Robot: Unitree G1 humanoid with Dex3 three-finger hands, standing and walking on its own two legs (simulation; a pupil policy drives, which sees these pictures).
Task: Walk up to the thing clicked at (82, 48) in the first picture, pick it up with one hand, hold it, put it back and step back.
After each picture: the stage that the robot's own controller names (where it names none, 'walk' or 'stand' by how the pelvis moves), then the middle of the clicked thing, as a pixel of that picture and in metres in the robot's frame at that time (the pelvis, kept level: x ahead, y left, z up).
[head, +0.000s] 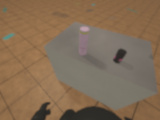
stand; (83, 42) +0.58 +0.09 +0.09
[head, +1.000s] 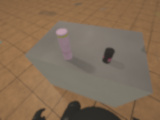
walk; (65, 46) +0.47 +0.22 +0.11
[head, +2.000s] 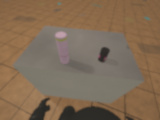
stand; (63, 50) +0.44 +0.22 +0.11
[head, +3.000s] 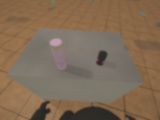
stand; (59, 56) +0.39 +0.23 +0.09
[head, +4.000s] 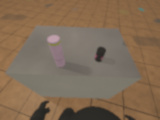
stand; (57, 53) +0.41 +0.24 +0.09
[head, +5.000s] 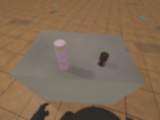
stand; (62, 57) +0.40 +0.21 +0.09
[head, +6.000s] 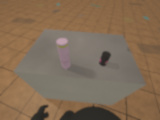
stand; (64, 55) +0.42 +0.20 +0.09
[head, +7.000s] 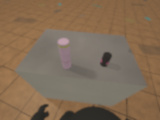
stand; (65, 55) +0.42 +0.20 +0.09
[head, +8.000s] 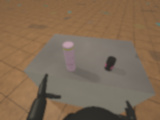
rise first; (69, 58) +0.41 +0.19 +0.09
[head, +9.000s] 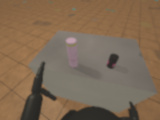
go down; (72, 54) +0.44 +0.18 +0.09
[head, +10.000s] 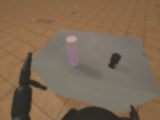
go down; (73, 53) +0.44 +0.18 +0.10
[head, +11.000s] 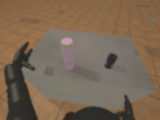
go down; (68, 56) +0.41 +0.16 +0.11
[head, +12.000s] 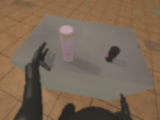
close in; (67, 47) +0.44 +0.16 +0.13
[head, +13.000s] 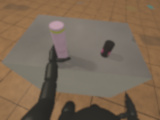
close; (60, 44) +0.44 +0.19 +0.15
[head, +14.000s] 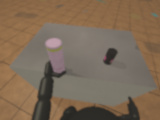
lift; (57, 60) +0.32 +0.20 +0.15
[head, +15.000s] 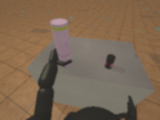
lift; (63, 47) +0.32 +0.17 +0.28
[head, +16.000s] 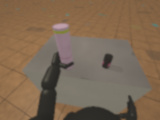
hold; (65, 49) +0.33 +0.16 +0.25
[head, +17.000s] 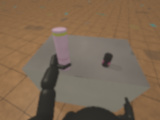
hold; (62, 51) +0.35 +0.18 +0.22
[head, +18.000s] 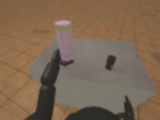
crouch; (65, 47) +0.33 +0.16 +0.27
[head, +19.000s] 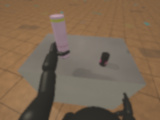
crouch; (61, 39) +0.42 +0.19 +0.26
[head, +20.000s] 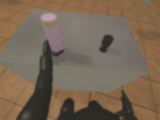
lower; (54, 38) +0.47 +0.20 +0.16
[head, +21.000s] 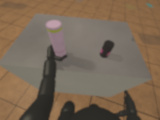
lower; (58, 44) +0.44 +0.19 +0.15
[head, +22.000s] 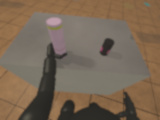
lower; (58, 42) +0.45 +0.19 +0.16
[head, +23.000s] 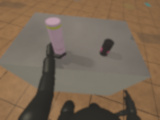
lower; (57, 41) +0.45 +0.20 +0.16
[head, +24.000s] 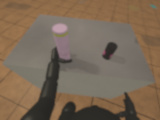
open; (63, 46) +0.42 +0.17 +0.15
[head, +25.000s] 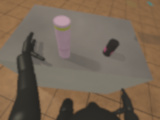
sink last; (63, 42) +0.44 +0.16 +0.15
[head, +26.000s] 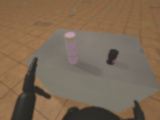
sink last; (71, 50) +0.45 +0.18 +0.14
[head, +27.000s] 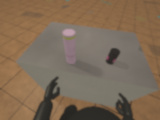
stand; (70, 49) +0.43 +0.17 +0.14
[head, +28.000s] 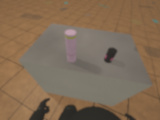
stand; (71, 48) +0.45 +0.17 +0.13
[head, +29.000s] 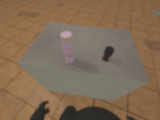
walk; (68, 49) +0.45 +0.18 +0.10
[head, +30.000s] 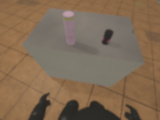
walk; (69, 31) +0.59 +0.21 +0.11
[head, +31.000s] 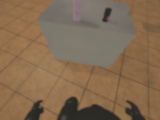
walk; (77, 7) +0.90 +0.23 +0.11
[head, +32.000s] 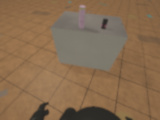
stand; (81, 18) +1.08 +0.18 +0.10
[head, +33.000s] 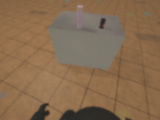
stand; (79, 18) +1.07 +0.19 +0.09
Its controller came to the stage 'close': yes
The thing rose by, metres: 0.21
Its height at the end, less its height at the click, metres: +0.00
